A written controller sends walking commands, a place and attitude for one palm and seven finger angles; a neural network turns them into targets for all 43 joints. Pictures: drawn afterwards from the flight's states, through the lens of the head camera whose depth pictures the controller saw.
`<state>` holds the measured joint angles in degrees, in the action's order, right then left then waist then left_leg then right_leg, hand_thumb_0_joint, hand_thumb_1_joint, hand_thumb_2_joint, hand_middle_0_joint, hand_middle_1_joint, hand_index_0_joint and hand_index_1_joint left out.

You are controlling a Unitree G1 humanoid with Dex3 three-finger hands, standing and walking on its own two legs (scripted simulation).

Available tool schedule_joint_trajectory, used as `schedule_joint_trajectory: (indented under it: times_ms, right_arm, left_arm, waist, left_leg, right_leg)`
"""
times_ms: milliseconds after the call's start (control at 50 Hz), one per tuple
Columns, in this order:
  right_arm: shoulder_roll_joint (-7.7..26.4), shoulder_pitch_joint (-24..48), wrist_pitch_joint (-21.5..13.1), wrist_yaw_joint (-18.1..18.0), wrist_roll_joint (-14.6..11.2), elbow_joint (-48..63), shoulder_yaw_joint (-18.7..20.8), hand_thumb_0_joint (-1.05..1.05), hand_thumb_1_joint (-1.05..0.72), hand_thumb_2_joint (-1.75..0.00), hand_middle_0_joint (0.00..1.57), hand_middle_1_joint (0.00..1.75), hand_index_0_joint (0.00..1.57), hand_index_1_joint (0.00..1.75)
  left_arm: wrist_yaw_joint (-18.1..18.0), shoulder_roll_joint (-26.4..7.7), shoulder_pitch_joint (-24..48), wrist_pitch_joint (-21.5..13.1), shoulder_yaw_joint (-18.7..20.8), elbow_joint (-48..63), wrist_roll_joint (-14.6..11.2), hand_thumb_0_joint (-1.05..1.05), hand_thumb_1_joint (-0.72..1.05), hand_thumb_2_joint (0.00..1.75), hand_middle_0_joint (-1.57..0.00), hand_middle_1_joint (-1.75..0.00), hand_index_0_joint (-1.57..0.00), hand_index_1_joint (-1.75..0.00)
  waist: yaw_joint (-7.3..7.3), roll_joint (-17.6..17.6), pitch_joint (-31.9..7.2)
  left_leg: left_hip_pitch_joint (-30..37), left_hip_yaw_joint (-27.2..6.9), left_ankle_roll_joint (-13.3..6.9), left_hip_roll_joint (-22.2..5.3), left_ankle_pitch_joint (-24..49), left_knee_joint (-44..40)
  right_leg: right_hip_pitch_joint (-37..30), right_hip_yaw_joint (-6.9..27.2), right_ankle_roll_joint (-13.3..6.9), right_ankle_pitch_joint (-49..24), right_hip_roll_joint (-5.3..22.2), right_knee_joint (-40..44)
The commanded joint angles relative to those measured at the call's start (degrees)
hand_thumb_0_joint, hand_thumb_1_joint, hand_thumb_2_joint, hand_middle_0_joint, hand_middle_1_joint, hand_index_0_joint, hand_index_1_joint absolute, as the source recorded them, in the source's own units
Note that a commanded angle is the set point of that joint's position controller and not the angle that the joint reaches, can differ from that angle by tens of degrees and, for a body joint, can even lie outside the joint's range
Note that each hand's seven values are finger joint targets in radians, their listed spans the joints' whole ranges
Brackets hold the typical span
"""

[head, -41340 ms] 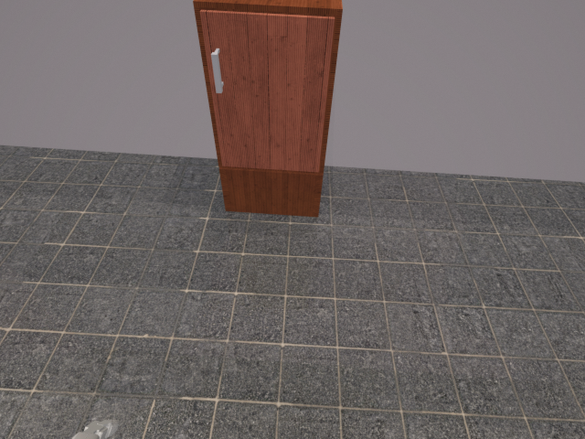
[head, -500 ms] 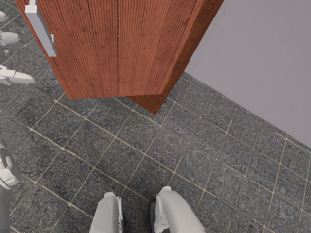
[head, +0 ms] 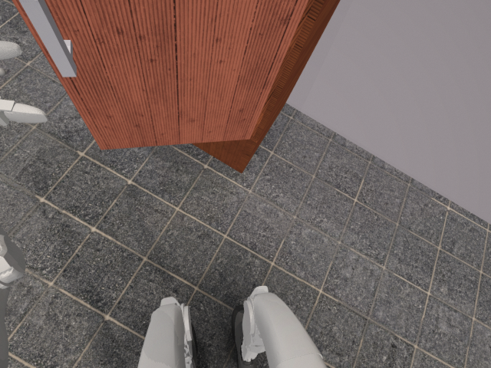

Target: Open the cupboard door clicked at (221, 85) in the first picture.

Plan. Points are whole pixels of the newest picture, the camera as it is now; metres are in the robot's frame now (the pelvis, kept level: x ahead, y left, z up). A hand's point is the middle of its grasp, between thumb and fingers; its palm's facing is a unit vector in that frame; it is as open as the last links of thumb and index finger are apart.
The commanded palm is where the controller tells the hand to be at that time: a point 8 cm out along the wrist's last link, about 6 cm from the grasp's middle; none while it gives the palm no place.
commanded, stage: slide the fingers in behind the handle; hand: left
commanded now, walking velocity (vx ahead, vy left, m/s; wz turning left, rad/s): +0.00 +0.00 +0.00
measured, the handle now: (52, 27) +0.59 +0.23 +0.07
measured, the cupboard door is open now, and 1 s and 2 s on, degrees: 39 39 40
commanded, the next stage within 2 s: close the thumb around the handle in 1.60 s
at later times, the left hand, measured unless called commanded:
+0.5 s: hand (30, 67) +0.53 +0.25 +0.05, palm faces +0.08 -1.00 -0.02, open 13.9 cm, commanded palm +0.51 +0.27 +0.05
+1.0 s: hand (66, 66) +0.54 +0.21 +0.05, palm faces +0.09 -1.00 -0.02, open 13.9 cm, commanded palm +0.52 +0.24 +0.05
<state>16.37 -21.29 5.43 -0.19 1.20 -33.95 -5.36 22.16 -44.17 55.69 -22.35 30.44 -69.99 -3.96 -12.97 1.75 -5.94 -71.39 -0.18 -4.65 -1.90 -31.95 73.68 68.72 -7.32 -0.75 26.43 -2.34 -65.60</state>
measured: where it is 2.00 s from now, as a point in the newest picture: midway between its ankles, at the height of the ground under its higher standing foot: (216, 360)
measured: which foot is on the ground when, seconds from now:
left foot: down 0.00-1.00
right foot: down 0.00-1.00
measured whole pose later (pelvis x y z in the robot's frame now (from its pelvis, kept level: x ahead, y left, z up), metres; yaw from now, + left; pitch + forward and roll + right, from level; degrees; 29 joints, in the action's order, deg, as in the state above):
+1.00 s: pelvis +0.01 -0.01 +0.01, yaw +1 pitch +28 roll -5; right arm 15.5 -21.3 6.1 1.5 2.0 -34.5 -3.5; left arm 12.3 -32.9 53.8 -25.8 25.2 -67.5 -3.4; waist -12.2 2.3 -7.1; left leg -68.1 0.6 -3.8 -1.7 -32.1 71.6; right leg 66.5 -6.4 -1.5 27.3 -2.3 -65.2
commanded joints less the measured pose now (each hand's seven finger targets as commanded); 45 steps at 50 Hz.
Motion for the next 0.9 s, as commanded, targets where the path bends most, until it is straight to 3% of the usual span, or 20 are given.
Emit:
schedule_joint_trajectory:
  times_ms: [0, 40, 80, 120, 160, 240, 260, 340, 380, 400, 460, 500, 560, 600, 640, 680, 740, 780, 840, 880]
  right_arm:
    - [12.45, -11.92, -0.35, -0.85, -0.13, 1.04, 4.93, 0.0, -0.9, -0.9, 0.2, 0.3, 0.2, 0.3]
    - [12.35, -12.17, -0.35, -0.83, -0.02, 0.61, 4.95, 0.0, -0.9, -0.9, 0.2, 0.3, 0.2, 0.3]
    - [12.22, -12.01, -0.24, -0.73, -0.24, 0.34, 5.07, 0.0, -0.9, -0.9, 0.2, 0.3, 0.2, 0.3]
    - [12.37, -12.13, -0.3, -0.82, -0.13, 0.18, 4.95, 0.0, -0.9, -0.9, 0.2, 0.3, 0.2, 0.3]
    - [12.4, -12.41, -0.24, -0.83, -0.09, 0.34, 4.98, 0.0, -0.9, -0.9, 0.2, 0.3, 0.2, 0.3]
    - [11.94, -12.68, -0.45, -0.58, 0.37, 0.0, 5.23, 0.0, -0.9, -0.9, 0.2, 0.3, 0.2, 0.3]
    - [11.98, -12.8, -0.31, -0.39, 0.44, 0.13, 5.35, 0.0, -0.9, -0.9, 0.2, 0.3, 0.2, 0.3]
    - [11.74, -12.93, -0.26, -0.09, 0.54, 0.38, 5.53, 0.0, -0.9, -0.9, 0.2, 0.3, 0.2, 0.3]
    - [11.34, -12.44, 0.04, 0.19, 0.46, 0.41, 5.46, 0.0, -0.9, -0.9, 0.2, 0.3, 0.2, 0.3]
    - [11.48, -12.51, 0.21, 0.22, 0.54, 0.49, 5.57, 0.0, -0.9, -0.9, 0.2, 0.3, 0.2, 0.3]
    - [11.19, -12.58, 0.53, 0.49, 0.4, 1.01, 5.75, 0.0, -0.9, -0.9, 0.2, 0.3, 0.2, 0.3]
    - [10.79, -12.26, 0.55, 0.67, 0.42, 0.68, 6.02, 0.0, -0.9, -0.9, 0.2, 0.3, 0.2, 0.3]
    - [10.95, -12.45, 0.53, 0.46, 0.29, 0.46, 5.97, 0.0, -0.9, -0.9, 0.2, 0.3, 0.2, 0.3]
    - [10.67, -12.07, 0.32, 0.48, 0.32, 0.48, 5.79, 0.0, -0.9, -0.9, 0.2, 0.3, 0.2, 0.3]
    - [10.56, -11.95, 0.13, 0.47, 0.46, 0.54, 5.79, 0.0, -0.9, -0.9, 0.2, 0.3, 0.2, 0.3]
    - [10.28, -11.72, 0.09, 0.71, 0.69, 0.28, 5.91, 0.0, -0.9, -0.9, 0.2, 0.3, 0.2, 0.3]
    - [10.5, -12.03, 0.16, 0.66, 0.78, -0.08, 6.01, 0.0, -0.9, -0.9, 0.2, 0.3, 0.2, 0.3]
    - [10.32, -11.81, 0.16, 0.73, 0.73, 0.05, 5.98, 0.0, -0.9, -0.9, 0.2, 0.3, 0.2, 0.3]
    - [10.45, -11.91, 0.22, 0.66, 0.76, 0.51, 5.87, 0.0, -0.9, -0.9, 0.2, 0.3, 0.2, 0.3]
    - [10.18, -11.72, 0.45, 0.85, 0.72, 0.64, 5.9, 0.0, -0.9, -0.9, 0.2, 0.3, 0.2, 0.3]
  left_arm:
    - [0.76, -16.06, 20.77, -3.81, 1.34, 13.47, -2.06, 0.0, -0.5, 0.3, -0.3, -1.2, -0.3, -1.2]
    - [0.7, -15.42, 21.71, -3.89, 1.28, 14.04, -2.49, 0.0, -0.5, 0.3, -0.3, -1.2, -0.3, -1.2]
    - [0.78, -11.86, 20.95, -3.19, -1.26, 12.48, -2.63, 0.0, -0.5, 0.3, -0.3, -1.2, -0.3, -1.2]
    - [0.43, -12.23, 21.43, -2.49, -1.05, 11.32, -2.56, 0.0, -0.5, 0.3, -0.3, -1.2, -0.3, -1.2]
    - [-0.16, -12.86, 21.73, -2.68, -0.83, 12.83, -2.08, 0.0, -0.5, 0.3, -0.3, -1.2, -0.3, -1.2]
    - [-2.13, -11.13, 23.95, -3.95, -1.31, 14.72, -1.81, 0.0, -0.5, 0.3, -0.3, -1.2, -0.3, -1.2]
    - [-2.55, -11.28, 22.67, -4.2, -0.93, 15.0, -1.55, 0.0, -0.5, 0.3, -0.3, -1.2, -0.3, -1.2]
    - [-3.78, -11.54, 21.36, -4.96, 0.37, 15.34, -1.74, 0.0, -0.5, 0.3, -0.3, -1.2, -0.3, -1.2]
    - [-4.05, -8.59, 21.32, -4.61, -1.84, 15.23, -1.44, 0.0, -0.5, 0.3, -0.3, -1.2, -0.3, -1.2]
    - [-4.26, -9.76, 20.06, -4.54, -0.77, 15.28, -1.18, 0.0, -0.5, 0.3, -0.3, -1.2, -0.3, -1.2]
    - [-4.81, -7.31, 18.82, -4.62, -2.21, 17.2, -1.23, 0.0, -0.5, 0.3, -0.3, -1.2, -0.3, -1.2]
    - [-5.32, -4.5, 18.96, -4.68, -3.41, 17.25, -1.86, 0.0, -0.5, 0.3, -0.3, -1.2, -0.3, -1.2]
    - [-6.17, -5.04, 18.62, -4.65, -2.31, 14.79, -2.07, 0.0, -0.5, 0.3, -0.3, -1.2, -0.3, -1.2]
    - [-6.85, -4.08, 19.91, -4.91, -3.09, 14.06, -1.78, 0.0, -0.5, 0.3, -0.3, -1.2, -0.3, -1.2]
    - [-7.6, -4.32, 20.61, -5.98, -3.17, 15.23, -1.19, 0.0, -0.5, 0.3, -0.3, -1.2, -0.3, -1.2]
    - [-8.22, -2.22, 21.67, -6.87, -4.99, 15.57, -0.51, 0.0, -0.5, 0.3, -0.3, -1.2, -0.3, -1.2]
    - [-8.85, -2.47, 22.34, -7.42, -4.54, 13.78, -0.47, 0.0, -0.5, 0.3, -0.3, -1.2, -0.3, -1.2]
    - [-8.84, -1.22, 22.91, -7.24, -5.4, 13.69, -0.66, 0.0, -0.5, 0.3, -0.3, -1.2, -0.3, -1.2]
    - [-9.22, -4.3, 21.51, -7.18, -3.03, 14.0, -0.36, 0.0, -0.5, 0.3, -0.3, -1.2, -0.3, -1.2]
    - [-9.44, -2.98, 20.7, -6.98, -3.92, 14.13, -0.13, 0.0, -0.5, 0.3, -0.3, -1.2, -0.3, -1.2]
  waist:
    - [0.72, 15.49, -33.82]
    - [0.38, 15.08, -32.57]
    - [-0.28, 14.46, -30.76]
    - [-0.61, 12.95, -28.89]
    - [0.12, 15.41, -30.56]
    - [-0.23, 16.38, -30.98]
    - [0.33, 16.62, -31.98]
    - [0.7, 14.32, -33.98]
    - [0.37, 15.73, -32.76]
    - [1.17, 15.58, -32.57]
    - [1.5, 15.95, -33.8]
    - [1.08, 14.75, -32.79]
    - [0.52, 10.6, -30.47]
    - [0.36, 10.29, -29.3]
    - [0.62, 12.03, -29.46]
    - [0.34, 13.86, -30.44]
    - [-0.59, 10.85, -29.53]
    - [-0.47, 11.59, -31.17]
    - [0.81, 12.53, -32.92]
    - [1.0, 12.74, -32.75]
  left_leg:
    - [33.59, -8.43, 4.55, -1.62, 33.35, -9.11]
    - [33.3, -8.6, 4.35, -1.73, 33.05, -8.98]
    - [33.19, -8.49, 4.3, -1.79, 31.26, -9.56]
    - [30.65, -8.3, 3.82, -1.61, 28.31, -9.81]
    - [33.19, -8.62, 4.4, -1.69, 30.77, -10.13]
    - [35.69, -9.74, 5.25, -1.94, 33.57, -10.02]
    - [37.11, -9.87, 5.6, -2.14, 34.95, -10.16]
    - [35.46, -9.0, 5.08, -1.81, 36.84, -9.33]
    - [36.41, -8.88, 5.32, -1.93, 37.33, -9.67]
    - [36.5, -8.94, 5.5, -2.0, 37.82, -9.9]
    - [39.11, -9.3, 5.88, -2.3, 41.07, -10.39]
    - [38.58, -9.09, 5.63, -2.17, 39.27, -10.52]
    - [34.79, -8.24, 4.77, -1.79, 35.29, -10.81]
    - [32.33, -7.63, 4.26, -1.25, 31.51, -11.04]
    - [33.38, -7.83, 4.54, -1.24, 32.43, -11.02]
    - [35.79, -8.43, 5.22, -1.52, 33.73, -10.82]
    - [33.9, -8.28, 4.65, -1.42, 32.02, -10.41]
    - [33.33, -7.64, 4.37, -1.05, 31.92, -10.22]
    - [32.11, -6.82, 4.01, -0.69, 32.33, -9.77]
    - [32.8, -6.7, 4.16, -0.85, 33.28, -9.95]
  right_leg:
    - [-9.1, 3.47, -0.56, -13.76, -1.11, 5.56]
    - [-8.51, 3.33, -0.64, -13.62, -1.08, 5.47]
    - [-7.26, 3.21, -0.47, -12.54, -1.14, 6.24]
    - [-7.81, 3.22, -0.43, -11.8, -1.1, 6.32]
    - [-7.09, 3.13, -0.69, -12.18, -1.03, 6.04]
    - [-5.24, 2.62, -0.89, -12.34, -1.0, 5.38]
    - [-5.22, 2.58, -0.79, -12.33, -1.05, 5.59]
    - [-8.87, 3.04, -0.8, -14.99, -1.1, 5.23]
    - [-7.64, 2.88, -0.59, -14.58, -1.01, 5.65]
    - [-8.23, 2.79, -0.69, -14.58, -0.98, 5.63]
    - [-8.23, 2.74, -0.68, -15.25, -1.11, 5.91]
    - [-8.47, 2.73, -0.54, -14.96, -1.12, 6.48]
    - [-10.03, 3.07, -0.42, -15.05, -1.19, 6.76]
    - [-10.97, 3.35, -0.48, -14.22, -1.12, 6.79]
    - [-10.15, 3.41, -0.74, -14.18, -1.0, 6.37]
    - [-7.91, 3.22, -0.75, -13.48, -0.93, 6.16]
    - [-8.69, 3.39, -0.72, -13.74, -1.05, 6.06]
    - [-10.14, 3.68, -0.61, -14.68, -0.87, 6.04]
    - [-12.49, 4.23, -0.81, -16.38, -0.79, 5.45]
    - [-12.63, 4.18, -0.65, -16.95, -0.77, 5.77]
